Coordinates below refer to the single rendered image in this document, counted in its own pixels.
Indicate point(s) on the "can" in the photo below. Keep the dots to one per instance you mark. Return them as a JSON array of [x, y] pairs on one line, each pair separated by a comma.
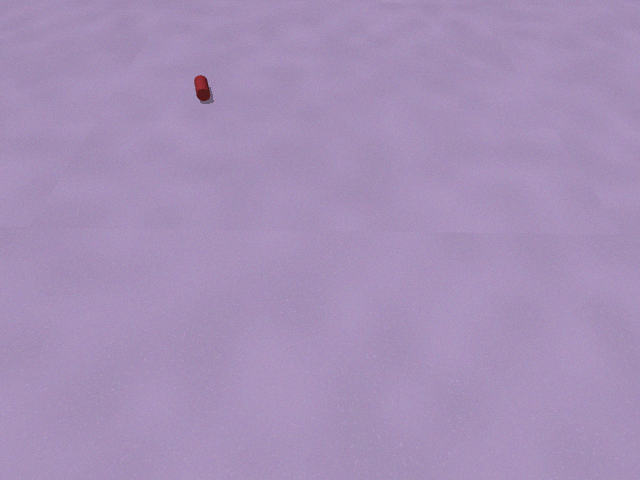
[[202, 88]]

